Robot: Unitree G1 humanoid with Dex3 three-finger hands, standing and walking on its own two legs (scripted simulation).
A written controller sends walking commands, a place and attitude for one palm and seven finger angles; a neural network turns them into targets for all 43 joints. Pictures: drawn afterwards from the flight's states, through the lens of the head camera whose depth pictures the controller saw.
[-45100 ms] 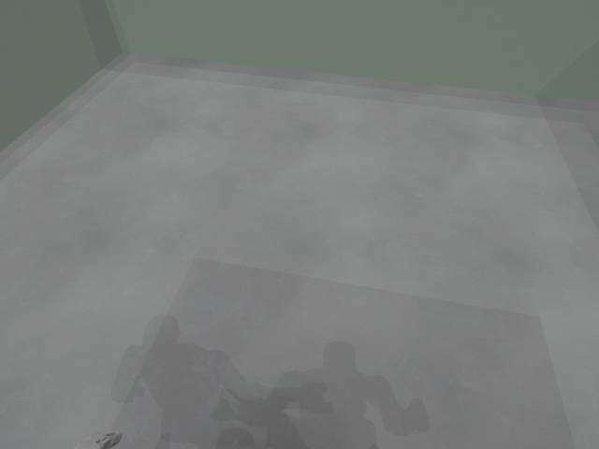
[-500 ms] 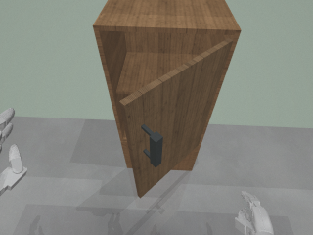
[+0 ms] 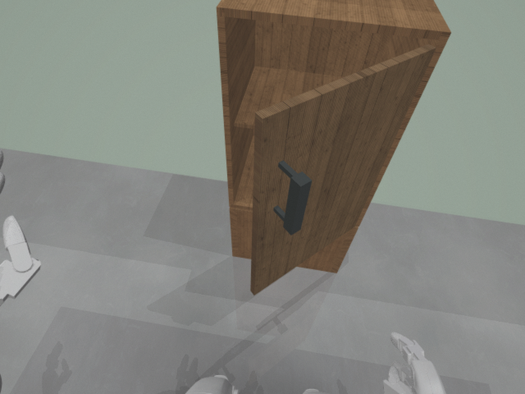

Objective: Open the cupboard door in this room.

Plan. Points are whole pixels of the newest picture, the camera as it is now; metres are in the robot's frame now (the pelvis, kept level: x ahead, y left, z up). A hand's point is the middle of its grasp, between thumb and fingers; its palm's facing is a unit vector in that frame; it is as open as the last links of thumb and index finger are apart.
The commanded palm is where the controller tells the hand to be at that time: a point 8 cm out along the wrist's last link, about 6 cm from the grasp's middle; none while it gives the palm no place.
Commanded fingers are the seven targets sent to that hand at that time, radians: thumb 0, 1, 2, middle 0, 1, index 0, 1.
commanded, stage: step back with the hand held close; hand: left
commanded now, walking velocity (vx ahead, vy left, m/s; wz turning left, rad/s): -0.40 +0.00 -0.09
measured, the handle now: (288, 198) +0.43 +0.00 +0.04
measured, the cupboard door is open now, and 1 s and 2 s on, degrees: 45 45 45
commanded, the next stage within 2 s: stop stepping back and stand still in 0.14 s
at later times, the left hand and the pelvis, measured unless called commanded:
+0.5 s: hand (32, 357) +0.12 +0.21 +0.18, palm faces +0.26 -0.81 -0.52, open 7.4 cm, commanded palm +0.07 +0.26 +0.20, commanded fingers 0.00 0.90 0.90 -0.20 -0.30 -0.20 -0.30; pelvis -0.11 -0.02 +0.01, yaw -8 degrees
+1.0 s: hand out of the picture +0.07 +0.23 +0.17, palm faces +0.34 -0.84 -0.42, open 7.4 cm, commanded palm +0.02 +0.26 +0.20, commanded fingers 0.00 0.90 0.90 -0.20 -0.30 -0.20 -0.30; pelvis -0.16 -0.01 +0.02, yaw -9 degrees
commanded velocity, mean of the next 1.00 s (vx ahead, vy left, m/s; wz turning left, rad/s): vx -0.01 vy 0.03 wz -0.02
